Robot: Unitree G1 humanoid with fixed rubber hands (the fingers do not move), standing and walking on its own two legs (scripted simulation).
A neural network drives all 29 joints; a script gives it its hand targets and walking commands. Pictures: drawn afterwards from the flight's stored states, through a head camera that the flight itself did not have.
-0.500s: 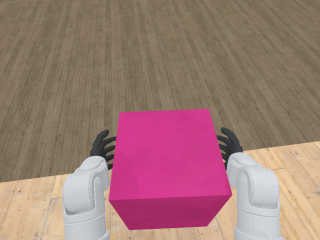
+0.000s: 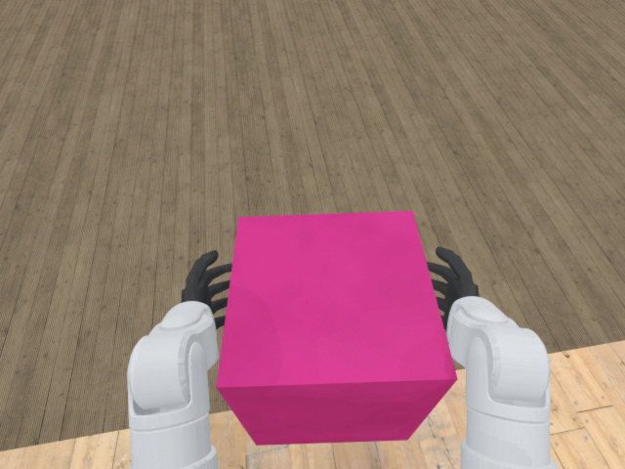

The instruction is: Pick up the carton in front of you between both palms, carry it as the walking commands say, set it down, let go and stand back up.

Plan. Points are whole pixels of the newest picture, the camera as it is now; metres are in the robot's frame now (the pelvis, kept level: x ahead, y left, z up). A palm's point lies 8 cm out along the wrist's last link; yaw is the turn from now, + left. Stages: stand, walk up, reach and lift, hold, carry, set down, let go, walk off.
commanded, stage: carry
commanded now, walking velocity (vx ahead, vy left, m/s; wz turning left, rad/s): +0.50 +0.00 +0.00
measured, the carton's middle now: (329, 336) +0.28 +0.00 +0.03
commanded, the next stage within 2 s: none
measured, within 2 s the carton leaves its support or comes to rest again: neither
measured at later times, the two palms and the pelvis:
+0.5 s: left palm (220, 81) +0.70 +0.17 +0.17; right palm (390, 73) +0.69 -0.13 +0.18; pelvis +0.31 +0.03 +0.00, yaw -1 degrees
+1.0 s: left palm (240, 20) +1.03 +0.17 +0.17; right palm (365, 13) +1.05 -0.13 +0.17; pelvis +0.64 +0.00 +0.04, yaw +0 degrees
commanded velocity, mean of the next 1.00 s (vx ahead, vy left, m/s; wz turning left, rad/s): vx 0.50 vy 0.00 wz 0.00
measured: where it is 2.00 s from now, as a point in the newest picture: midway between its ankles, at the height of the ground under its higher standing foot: (299, 197)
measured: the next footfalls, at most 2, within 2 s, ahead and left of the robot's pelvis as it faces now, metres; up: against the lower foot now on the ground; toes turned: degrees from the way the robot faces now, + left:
left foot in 0.44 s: +0.45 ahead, +0.11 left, +0.01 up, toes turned +8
right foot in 0.86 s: +0.74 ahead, -0.08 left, +0.04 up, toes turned -6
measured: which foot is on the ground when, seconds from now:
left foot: up 0.00-0.42, down 0.44-0.86, up 0.88-1.00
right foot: down 0.00-0.46, up 0.48-0.84, down 0.86-1.00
